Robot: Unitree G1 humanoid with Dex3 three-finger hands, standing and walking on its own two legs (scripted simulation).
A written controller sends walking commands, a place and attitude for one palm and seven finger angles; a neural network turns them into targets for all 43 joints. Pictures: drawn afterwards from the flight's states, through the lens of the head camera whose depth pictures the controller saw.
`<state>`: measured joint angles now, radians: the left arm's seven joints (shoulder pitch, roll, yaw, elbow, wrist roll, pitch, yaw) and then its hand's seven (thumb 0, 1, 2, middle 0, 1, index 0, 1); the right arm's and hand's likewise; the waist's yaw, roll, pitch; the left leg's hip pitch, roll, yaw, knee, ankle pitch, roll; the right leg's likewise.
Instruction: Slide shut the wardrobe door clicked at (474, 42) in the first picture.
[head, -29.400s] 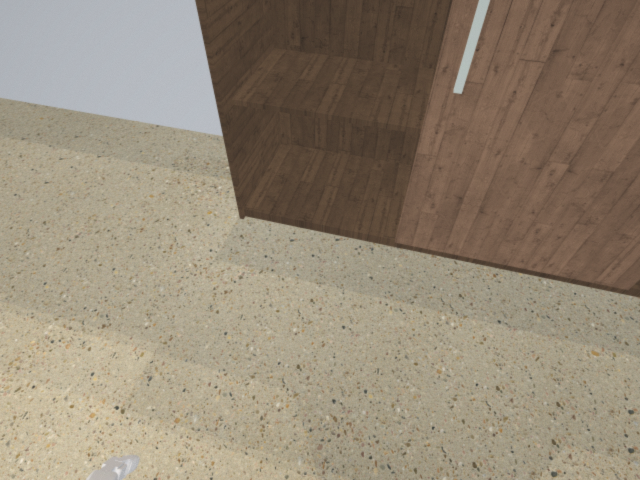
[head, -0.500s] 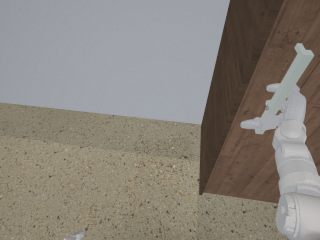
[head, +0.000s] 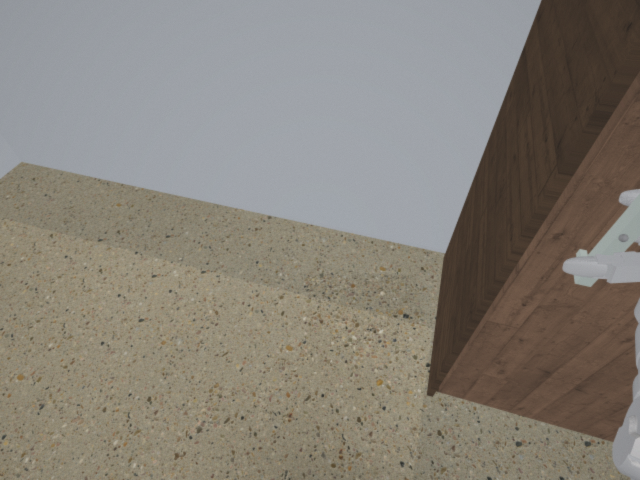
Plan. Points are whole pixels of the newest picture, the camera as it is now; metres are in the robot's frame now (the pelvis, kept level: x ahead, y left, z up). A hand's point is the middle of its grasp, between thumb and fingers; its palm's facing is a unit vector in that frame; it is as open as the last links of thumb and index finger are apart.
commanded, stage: slip the hand off the handle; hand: right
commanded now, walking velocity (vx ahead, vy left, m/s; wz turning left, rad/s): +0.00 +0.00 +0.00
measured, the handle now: (635, 205) +0.46 -0.34 +0.13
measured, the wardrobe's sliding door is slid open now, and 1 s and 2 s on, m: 0.00 0.00 0.00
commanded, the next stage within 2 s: draw the hand back to the body in 0.68 s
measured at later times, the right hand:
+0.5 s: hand out of the picture +0.34 -0.34 +0.08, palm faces +0.50 +0.83 -0.27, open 14.7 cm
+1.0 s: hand (630, 295) +0.32 -0.28 +0.12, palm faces +0.16 +0.99 -0.05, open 14.7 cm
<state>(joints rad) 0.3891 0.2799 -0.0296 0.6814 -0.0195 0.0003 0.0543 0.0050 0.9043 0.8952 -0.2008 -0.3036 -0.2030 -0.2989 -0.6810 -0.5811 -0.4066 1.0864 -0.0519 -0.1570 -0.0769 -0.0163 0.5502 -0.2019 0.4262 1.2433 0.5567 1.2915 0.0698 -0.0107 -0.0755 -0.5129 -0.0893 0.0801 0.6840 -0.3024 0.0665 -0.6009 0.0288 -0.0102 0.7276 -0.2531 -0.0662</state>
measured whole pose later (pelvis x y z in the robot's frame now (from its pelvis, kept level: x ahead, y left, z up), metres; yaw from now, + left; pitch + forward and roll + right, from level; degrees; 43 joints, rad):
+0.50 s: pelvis +0.07 -0.02 +0.01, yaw +0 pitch +5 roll +2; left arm 0.21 0.26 0.00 0.62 -0.03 -0.10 0.08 0.01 0.91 0.90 -0.20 -0.30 -0.20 -0.30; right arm 0.05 -0.37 -0.38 0.21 0.10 0.02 -0.09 -0.02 0.55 -0.20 0.26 1.15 0.25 1.15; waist -0.04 -0.03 -0.09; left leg -0.33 -0.07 0.04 0.62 -0.37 0.05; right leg -0.43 0.06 -0.02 0.68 -0.34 -0.09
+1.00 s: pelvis +0.04 -0.02 +0.01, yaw +0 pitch +1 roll +2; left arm 0.23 0.23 -0.07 0.70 -0.04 -0.17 0.14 0.01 0.90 0.90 -0.20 -0.30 -0.21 -0.30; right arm 0.00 -0.39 -0.36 0.21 0.31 -0.08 0.26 -0.02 0.55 -0.20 0.25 1.15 0.25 1.15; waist -0.02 -0.02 -0.04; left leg -0.28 -0.07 0.05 0.59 -0.33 0.05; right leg -0.37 0.06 -0.02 0.64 -0.29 -0.08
